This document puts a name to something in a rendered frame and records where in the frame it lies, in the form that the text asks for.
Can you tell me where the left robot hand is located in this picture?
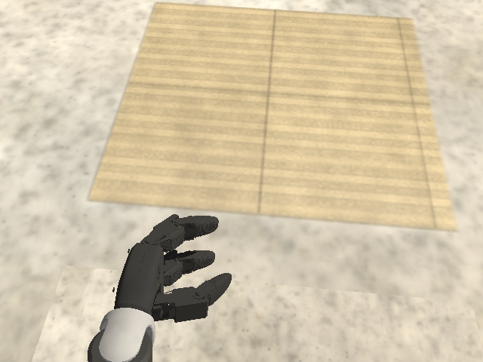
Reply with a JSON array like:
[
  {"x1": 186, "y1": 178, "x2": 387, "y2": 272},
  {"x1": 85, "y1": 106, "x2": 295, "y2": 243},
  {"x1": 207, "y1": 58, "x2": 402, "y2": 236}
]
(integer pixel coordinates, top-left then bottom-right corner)
[{"x1": 112, "y1": 214, "x2": 232, "y2": 323}]

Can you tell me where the robot left forearm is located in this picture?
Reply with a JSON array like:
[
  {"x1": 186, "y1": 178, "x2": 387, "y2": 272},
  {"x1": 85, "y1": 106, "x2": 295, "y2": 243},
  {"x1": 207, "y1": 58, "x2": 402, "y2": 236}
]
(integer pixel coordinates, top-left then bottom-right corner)
[{"x1": 88, "y1": 308, "x2": 155, "y2": 362}]

